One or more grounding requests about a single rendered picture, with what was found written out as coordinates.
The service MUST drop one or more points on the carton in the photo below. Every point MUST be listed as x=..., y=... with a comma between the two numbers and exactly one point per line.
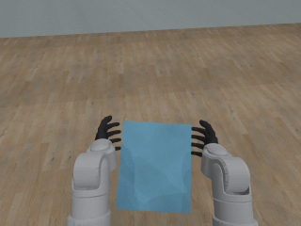
x=155, y=167

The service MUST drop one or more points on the left robot hand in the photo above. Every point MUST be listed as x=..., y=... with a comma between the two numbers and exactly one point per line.
x=103, y=128

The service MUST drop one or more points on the right robot hand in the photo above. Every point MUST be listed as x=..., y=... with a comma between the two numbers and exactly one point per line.
x=209, y=134

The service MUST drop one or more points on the robot left forearm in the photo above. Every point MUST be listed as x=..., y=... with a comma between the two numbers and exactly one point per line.
x=90, y=185

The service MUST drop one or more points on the robot right forearm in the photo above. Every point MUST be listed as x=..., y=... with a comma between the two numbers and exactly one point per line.
x=231, y=187

